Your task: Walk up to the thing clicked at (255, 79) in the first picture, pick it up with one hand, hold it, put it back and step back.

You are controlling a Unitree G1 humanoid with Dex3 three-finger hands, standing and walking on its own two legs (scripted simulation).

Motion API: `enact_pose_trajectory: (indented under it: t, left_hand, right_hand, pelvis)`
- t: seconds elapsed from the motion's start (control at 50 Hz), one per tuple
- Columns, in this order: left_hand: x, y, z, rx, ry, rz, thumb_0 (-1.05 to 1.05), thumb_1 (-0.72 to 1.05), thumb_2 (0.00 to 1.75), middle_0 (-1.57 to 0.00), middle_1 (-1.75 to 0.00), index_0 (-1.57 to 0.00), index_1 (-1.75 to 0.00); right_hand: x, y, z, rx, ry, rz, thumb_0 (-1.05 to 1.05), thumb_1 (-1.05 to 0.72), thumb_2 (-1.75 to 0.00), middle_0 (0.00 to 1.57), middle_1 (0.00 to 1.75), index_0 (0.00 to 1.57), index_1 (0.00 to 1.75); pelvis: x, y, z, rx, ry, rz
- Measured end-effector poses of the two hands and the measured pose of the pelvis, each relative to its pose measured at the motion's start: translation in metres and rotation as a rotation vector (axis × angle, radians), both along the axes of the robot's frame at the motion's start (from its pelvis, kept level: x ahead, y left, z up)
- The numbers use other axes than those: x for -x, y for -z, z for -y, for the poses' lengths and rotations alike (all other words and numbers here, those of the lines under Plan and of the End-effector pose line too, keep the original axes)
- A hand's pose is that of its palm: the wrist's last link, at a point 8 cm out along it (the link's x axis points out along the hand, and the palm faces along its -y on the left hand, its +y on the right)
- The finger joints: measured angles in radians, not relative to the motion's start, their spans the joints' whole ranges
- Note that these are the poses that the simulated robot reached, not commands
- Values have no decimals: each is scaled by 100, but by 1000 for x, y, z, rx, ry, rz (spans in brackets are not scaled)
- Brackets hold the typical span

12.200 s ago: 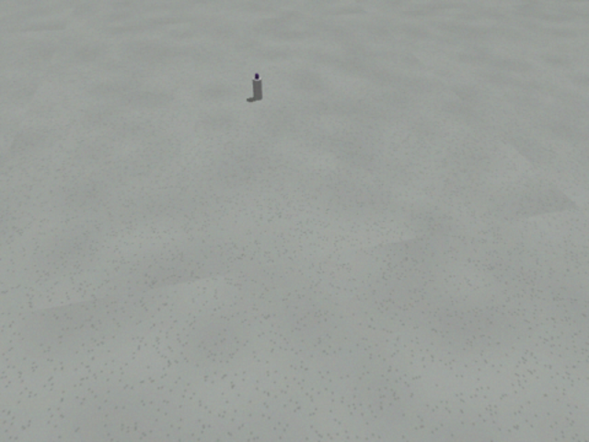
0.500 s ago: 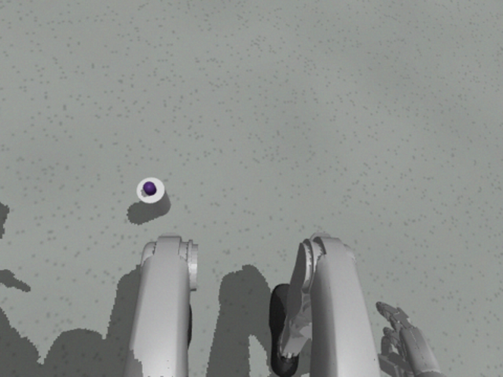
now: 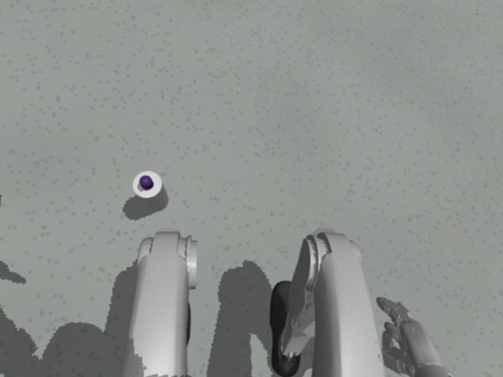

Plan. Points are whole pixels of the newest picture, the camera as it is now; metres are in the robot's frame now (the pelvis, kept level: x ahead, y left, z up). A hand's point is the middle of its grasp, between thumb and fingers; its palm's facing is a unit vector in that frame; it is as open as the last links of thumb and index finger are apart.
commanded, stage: go down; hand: left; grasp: from the side
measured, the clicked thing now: (151, 191) +0.44 +0.20 -0.29
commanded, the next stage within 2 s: approach in 0.04 s
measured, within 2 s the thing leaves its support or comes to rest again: neither
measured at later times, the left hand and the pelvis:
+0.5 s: hand (7, 176) +0.38 +0.36 -0.07, palm faces +0.07 -1.00 -0.01, open 17.4 cm; pelvis -0.01 +0.00 -0.03, yaw -2 degrees
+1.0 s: hand (122, 199) +0.40 +0.25 -0.25, palm faces +0.00 -1.00 +0.06, open 17.6 cm; pelvis -0.02 +0.01 -0.09, yaw -8 degrees
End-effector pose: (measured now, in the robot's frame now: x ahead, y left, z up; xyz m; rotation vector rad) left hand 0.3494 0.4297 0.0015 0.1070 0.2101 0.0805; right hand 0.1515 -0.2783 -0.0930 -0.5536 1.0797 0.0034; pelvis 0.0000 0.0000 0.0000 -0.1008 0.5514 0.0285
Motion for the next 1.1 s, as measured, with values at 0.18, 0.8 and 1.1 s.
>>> enact_pose_trajectory:
  t: [0.18, 0.8, 1.1]
  left_hand:
    - [1, -2, 0, 1, 10, 18, -1, -53, 11, -5, -10, -3, -11]
    - [-23, 211, 88, 155, 94, 59, -1, -48, 11, -4, -10, -2, -12]
    - [-39, 254, 140, 160, 46, 133, -1, -59, 3, -6, -9, -5, -9]
  right_hand:
    - [5, 1, -1, 2, 10, -1, 1, -91, -91, 20, 30, 21, 30]
    - [2, 29, -17, 161, -260, -115, 0, -91, -91, 20, 30, 21, 30]
    - [25, 25, -34, 237, -367, -215, 0, -93, -91, 20, 30, 21, 30]
  pelvis:
    - [2, 3, -1, 3, 0, 8]
    - [10, 75, -9, 108, 49, 181]
    - [19, 91, -17, 184, 79, 294]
